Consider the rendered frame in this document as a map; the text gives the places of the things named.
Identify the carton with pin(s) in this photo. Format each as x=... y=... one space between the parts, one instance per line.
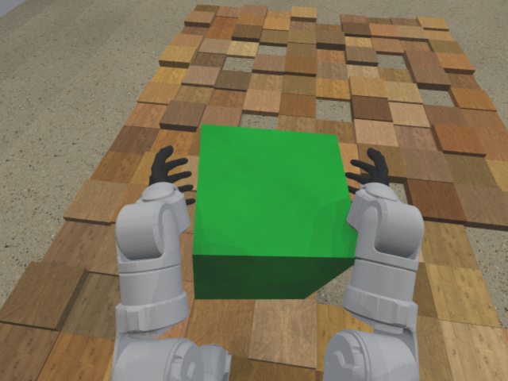
x=270 y=217

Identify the left robot forearm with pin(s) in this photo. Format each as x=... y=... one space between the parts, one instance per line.
x=149 y=258

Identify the right robot upper arm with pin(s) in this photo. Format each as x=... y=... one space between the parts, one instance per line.
x=353 y=355

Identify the left robot thigh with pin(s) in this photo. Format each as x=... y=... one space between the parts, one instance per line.
x=216 y=362

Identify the left robot hand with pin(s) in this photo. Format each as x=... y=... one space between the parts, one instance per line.
x=160 y=170

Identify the right robot hand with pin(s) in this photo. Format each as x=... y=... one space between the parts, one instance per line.
x=378 y=173

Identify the right robot forearm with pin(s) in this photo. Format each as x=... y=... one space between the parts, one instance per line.
x=388 y=244

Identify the left robot upper arm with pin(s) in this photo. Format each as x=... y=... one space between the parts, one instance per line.
x=169 y=359

